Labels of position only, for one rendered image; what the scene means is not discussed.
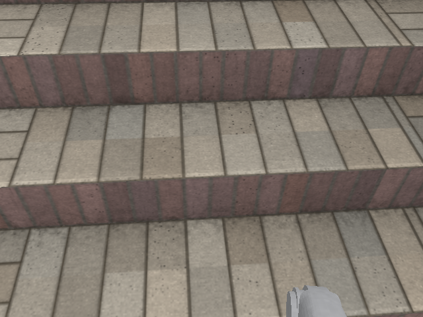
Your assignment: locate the robot right thigh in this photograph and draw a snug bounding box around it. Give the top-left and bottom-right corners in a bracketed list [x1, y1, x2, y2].
[286, 285, 347, 317]

